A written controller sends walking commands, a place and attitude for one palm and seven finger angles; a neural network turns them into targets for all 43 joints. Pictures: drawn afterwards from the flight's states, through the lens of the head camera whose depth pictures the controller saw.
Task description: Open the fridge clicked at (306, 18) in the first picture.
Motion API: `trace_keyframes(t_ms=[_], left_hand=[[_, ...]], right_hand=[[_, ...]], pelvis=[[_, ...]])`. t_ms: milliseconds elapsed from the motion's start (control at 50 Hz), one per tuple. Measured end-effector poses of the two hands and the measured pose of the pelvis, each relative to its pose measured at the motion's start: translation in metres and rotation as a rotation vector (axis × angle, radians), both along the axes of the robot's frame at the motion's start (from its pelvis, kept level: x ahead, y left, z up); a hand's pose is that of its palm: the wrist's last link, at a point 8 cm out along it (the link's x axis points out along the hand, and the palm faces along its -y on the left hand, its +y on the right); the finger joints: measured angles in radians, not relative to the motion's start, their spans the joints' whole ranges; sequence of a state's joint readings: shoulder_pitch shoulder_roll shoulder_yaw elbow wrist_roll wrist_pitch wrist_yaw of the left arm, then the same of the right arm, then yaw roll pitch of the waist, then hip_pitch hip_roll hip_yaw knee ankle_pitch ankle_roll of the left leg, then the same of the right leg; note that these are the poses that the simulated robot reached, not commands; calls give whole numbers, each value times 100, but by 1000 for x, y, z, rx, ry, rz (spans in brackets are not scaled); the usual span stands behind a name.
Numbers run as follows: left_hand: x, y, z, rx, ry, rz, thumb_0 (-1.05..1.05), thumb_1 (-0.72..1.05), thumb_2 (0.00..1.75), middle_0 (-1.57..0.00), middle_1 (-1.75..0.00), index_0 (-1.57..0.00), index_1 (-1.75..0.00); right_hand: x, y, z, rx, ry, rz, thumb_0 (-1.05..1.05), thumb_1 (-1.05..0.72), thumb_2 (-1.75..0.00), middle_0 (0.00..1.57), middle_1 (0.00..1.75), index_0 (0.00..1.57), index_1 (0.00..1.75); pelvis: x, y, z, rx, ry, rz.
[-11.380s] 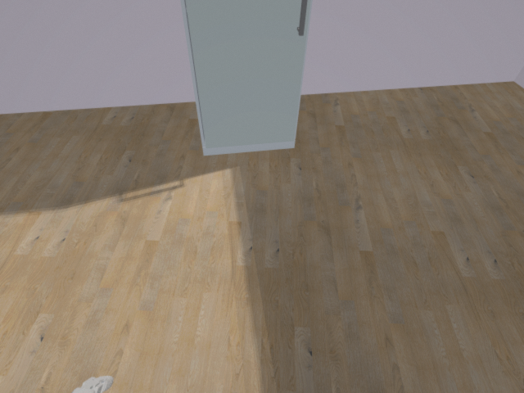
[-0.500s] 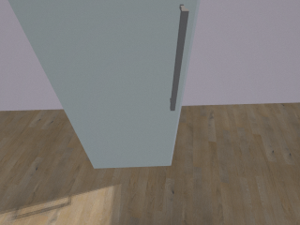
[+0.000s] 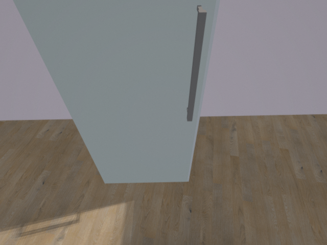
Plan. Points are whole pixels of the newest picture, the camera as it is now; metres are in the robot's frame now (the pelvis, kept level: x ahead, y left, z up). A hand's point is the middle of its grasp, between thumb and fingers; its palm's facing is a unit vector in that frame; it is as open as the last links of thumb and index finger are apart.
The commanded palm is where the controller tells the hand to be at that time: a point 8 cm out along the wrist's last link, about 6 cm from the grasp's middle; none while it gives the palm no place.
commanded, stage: shuffle to correct the standing spot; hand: right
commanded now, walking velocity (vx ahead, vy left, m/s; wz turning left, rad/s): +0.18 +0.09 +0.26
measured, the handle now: (193, 73) +0.59 -0.07 +0.13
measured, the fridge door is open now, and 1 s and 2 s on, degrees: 0 0 0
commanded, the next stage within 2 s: come to a stop and stand still in 0.34 s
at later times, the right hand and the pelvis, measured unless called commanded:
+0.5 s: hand out of the picture -0.02 -0.12 -0.19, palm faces +0.10 +0.99 -0.10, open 7.4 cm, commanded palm none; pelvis +0.09 +0.01 -0.02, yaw +0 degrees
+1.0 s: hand out of the picture +0.17 -0.13 -0.18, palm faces -0.01 +0.97 -0.26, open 7.4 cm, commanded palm none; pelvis +0.09 +0.06 -0.02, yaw +2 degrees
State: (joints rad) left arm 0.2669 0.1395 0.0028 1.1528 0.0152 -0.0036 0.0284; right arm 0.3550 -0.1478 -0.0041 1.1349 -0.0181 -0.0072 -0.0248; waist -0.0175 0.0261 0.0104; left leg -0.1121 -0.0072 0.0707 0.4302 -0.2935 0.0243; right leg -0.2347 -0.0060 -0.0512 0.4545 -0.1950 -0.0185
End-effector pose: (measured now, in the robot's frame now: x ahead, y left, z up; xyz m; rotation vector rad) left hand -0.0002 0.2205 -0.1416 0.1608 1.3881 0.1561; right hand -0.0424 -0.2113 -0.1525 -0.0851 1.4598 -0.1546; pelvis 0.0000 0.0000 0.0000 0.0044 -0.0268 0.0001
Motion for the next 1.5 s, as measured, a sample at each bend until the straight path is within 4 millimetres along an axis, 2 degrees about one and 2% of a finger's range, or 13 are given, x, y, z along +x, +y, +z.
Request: trace_keyframes(t_ms=[220,320,380,540,600,680,760,820,940,1020,1180,1300,1500], left_hand=[[-13,-4,-10,-33,61,94,1,91,90,-20,-29,-20,-30],[-3,3,-15,-44,106,84,1,90,90,-20,-29,-20,-30],[23,7,-13,-35,109,47,1,91,90,-20,-29,-20,-30],[133,21,-8,73,-74,6,3,94,90,-20,-29,-20,-30],[156,17,0,83,-156,35,2,93,90,-19,-29,-20,-30],[162,14,11,87,-166,46,1,94,90,-20,-29,-20,-30],[156,25,16,88,-130,38,0,96,90,-20,-29,-21,-30],[145,35,14,74,-108,46,0,95,90,-20,-29,-21,-30],[122,59,-7,10,-82,75,1,93,90,-20,-29,-21,-30],[107,75,-27,-41,-60,101,1,92,90,-20,-29,-20,-30],[86,88,-13,-46,-13,89,1,92,90,-19,-29,-20,-30],[77,89,-3,4,1,60,1,92,90,-19,-29,-20,-30],[66,80,4,-2,6,24,2,92,90,-19,-29,-20,-30]], right_hand=[[12,12,-5,19,62,20,1,-91,-90,20,30,20,30],[28,22,-4,0,45,-12,1,-91,-90,20,30,20,30],[28,29,-5,1,52,-44,1,-91,-90,20,30,20,30],[21,40,-16,87,224,-60,0,-91,-90,20,30,20,30],[43,33,-19,93,234,-19,1,-91,-90,20,30,20,30],[97,18,-16,57,121,20,1,-91,-90,20,30,20,30],[151,7,-10,9,-30,38,1,-91,-90,20,30,20,30],[181,5,-4,-26,-113,52,1,-91,-90,20,30,20,30],[209,23,9,-86,-217,90,0,-91,-90,19,30,20,30],[203,44,11,-116,-234,116,0,-91,-90,20,30,20,30],[173,70,13,-83,-186,84,1,-94,-90,20,30,20,30],[143,76,-4,-30,-127,38,1,-94,-90,20,30,20,30],[93,89,0,20,-28,13,1,-92,-90,20,30,20,30]], pelvis=[[28,9,-9,-16,36,33],[48,18,-12,1,46,11],[61,20,-12,3,43,-3],[101,6,-22,12,22,17],[111,3,-20,7,8,56],[113,4,-8,19,8,55],[108,11,-2,26,16,43],[104,21,-1,24,17,37],[95,48,-8,-2,17,34],[90,68,-17,-20,10,35],[84,88,-5,-15,23,33],[78,89,-6,6,20,22],[71,84,3,-1,-6,21]])
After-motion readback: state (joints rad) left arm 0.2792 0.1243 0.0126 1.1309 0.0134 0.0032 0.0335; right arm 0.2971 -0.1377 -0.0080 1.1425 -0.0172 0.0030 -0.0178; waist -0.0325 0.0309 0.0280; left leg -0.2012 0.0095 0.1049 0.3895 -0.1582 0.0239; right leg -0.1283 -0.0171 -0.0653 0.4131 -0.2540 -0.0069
